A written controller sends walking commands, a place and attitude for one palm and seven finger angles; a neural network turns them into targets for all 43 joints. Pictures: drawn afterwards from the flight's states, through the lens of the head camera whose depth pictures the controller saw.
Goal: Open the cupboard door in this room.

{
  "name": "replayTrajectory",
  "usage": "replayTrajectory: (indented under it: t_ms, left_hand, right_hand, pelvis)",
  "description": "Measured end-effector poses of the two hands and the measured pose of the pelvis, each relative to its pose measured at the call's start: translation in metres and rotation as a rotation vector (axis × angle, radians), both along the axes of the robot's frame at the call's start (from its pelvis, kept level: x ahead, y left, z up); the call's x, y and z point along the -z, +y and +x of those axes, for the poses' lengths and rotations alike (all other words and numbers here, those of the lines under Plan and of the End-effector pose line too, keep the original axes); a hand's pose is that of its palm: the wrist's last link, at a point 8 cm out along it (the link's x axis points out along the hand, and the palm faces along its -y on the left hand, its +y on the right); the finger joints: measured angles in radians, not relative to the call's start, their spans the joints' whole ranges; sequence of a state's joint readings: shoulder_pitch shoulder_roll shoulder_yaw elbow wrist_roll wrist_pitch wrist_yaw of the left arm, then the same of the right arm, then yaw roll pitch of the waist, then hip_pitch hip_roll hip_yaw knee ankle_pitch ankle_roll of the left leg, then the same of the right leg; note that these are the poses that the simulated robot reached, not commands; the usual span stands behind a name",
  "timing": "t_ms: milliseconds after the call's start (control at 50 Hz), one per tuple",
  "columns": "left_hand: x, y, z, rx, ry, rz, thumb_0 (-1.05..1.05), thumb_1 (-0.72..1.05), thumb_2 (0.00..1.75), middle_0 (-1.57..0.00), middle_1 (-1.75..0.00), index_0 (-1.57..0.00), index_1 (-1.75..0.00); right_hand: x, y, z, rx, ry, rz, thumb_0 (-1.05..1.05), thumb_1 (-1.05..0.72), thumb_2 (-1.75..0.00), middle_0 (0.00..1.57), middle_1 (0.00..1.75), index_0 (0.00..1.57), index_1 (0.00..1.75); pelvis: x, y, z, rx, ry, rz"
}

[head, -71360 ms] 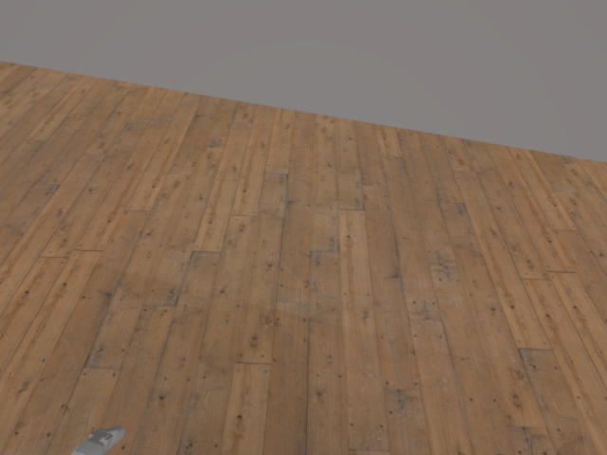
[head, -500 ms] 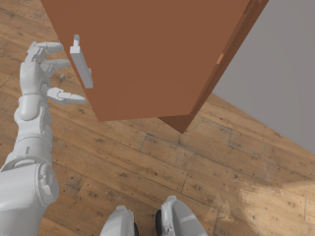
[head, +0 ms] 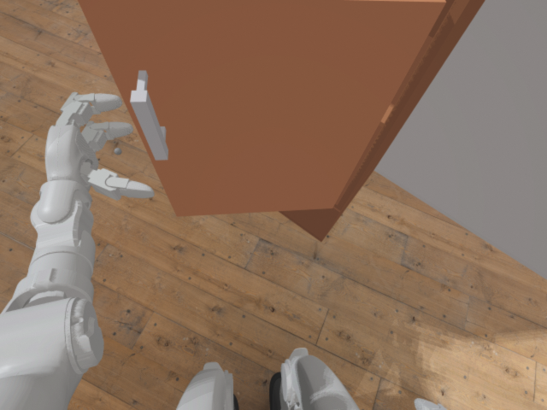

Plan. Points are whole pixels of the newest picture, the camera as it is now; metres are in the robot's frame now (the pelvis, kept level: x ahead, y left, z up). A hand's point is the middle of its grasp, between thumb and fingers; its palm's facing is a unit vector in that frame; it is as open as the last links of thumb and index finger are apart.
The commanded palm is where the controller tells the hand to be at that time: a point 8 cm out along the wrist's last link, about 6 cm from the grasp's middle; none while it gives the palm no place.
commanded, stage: move the hooked fingers beside the handle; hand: left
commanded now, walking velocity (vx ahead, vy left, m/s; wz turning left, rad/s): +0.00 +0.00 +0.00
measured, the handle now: (152, 118) +0.54 +0.15 +0.04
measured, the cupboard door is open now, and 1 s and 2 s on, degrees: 42 42 43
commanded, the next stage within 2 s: slide the fingers in behind the handle in 0.22 s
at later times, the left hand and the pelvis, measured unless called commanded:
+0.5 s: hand (118, 149) +0.47 +0.19 +0.05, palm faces +0.02 -1.00 -0.01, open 14.0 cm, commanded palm +0.44 +0.24 +0.04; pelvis -0.01 +0.01 +0.00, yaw +0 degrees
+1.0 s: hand (152, 145) +0.48 +0.15 +0.04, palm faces +0.04 -1.00 -0.01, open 14.0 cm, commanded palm +0.45 +0.20 +0.04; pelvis -0.01 +0.01 -0.01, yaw +0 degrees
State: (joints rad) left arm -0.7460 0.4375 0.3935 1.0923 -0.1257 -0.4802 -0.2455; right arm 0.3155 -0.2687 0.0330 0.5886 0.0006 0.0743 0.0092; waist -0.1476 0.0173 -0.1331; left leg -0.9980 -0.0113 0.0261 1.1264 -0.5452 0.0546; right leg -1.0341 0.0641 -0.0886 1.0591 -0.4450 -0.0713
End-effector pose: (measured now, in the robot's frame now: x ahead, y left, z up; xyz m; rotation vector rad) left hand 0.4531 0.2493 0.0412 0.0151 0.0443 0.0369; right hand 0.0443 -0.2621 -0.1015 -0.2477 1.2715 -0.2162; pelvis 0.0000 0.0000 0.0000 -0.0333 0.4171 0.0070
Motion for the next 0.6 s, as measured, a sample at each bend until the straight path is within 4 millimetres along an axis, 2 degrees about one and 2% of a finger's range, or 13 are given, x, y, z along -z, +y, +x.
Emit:
replayTrajectory:
  t_ms: [180, 340, 600]
  left_hand:
    - [-0.010, 0.013, -0.006, -0.008, -0.037, 0.022, -0.02, -0.50, 0.30, -0.30, -1.20, -0.30, -1.20]
    - [-0.003, 0.003, -0.006, 0.016, -0.010, -0.015, -0.01, -0.50, 0.30, -0.30, -1.20, -0.30, -1.20]
    - [-0.003, -0.009, -0.003, 0.021, -0.026, -0.006, -0.01, -0.50, 0.30, -0.29, -1.20, -0.30, -1.20]
  right_hand:
    - [0.003, 0.007, -0.007, 0.002, 0.017, 0.020, 0.00, -0.91, -0.90, 0.20, 0.30, 0.20, 0.30]
    - [0.003, 0.009, -0.017, 0.008, 0.037, 0.013, 0.00, -0.91, -0.90, 0.21, 0.30, 0.20, 0.30]
    - [0.002, 0.014, -0.030, 0.027, 0.044, 0.016, 0.00, -0.91, -0.90, 0.20, 0.30, 0.20, 0.30]
  pelvis:
    - [-0.001, 0.001, -0.001, -0.001, -0.008, -0.001]
    - [0.000, 0.004, -0.004, -0.006, -0.007, -0.004]
    - [0.001, 0.010, -0.006, 0.000, -0.008, -0.007]
